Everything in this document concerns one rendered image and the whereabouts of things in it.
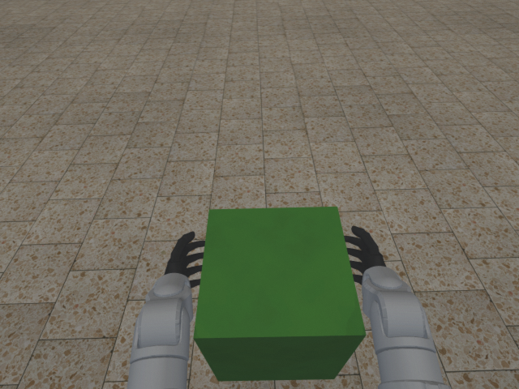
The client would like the robot left hand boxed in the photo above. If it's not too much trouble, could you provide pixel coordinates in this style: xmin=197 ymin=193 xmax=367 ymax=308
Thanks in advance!
xmin=165 ymin=231 xmax=205 ymax=288

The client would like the robot left forearm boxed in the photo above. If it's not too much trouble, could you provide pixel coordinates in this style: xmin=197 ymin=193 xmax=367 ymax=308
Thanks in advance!
xmin=127 ymin=273 xmax=193 ymax=389

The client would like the carton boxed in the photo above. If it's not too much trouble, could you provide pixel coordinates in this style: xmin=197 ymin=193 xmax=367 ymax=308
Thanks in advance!
xmin=193 ymin=207 xmax=366 ymax=381

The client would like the robot right forearm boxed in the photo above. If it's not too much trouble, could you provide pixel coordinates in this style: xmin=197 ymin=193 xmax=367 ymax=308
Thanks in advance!
xmin=362 ymin=266 xmax=452 ymax=389

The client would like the robot right hand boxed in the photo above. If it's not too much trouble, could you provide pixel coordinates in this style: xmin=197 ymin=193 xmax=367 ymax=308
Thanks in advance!
xmin=344 ymin=226 xmax=386 ymax=285

